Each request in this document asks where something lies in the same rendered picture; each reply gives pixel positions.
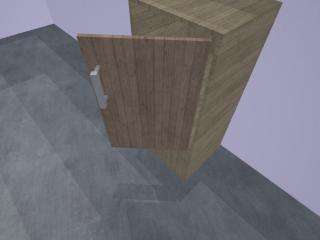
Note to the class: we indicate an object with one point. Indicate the cupboard door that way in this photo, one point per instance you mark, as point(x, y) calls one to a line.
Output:
point(153, 84)

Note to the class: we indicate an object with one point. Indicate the handle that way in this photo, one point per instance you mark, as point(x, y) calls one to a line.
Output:
point(94, 75)

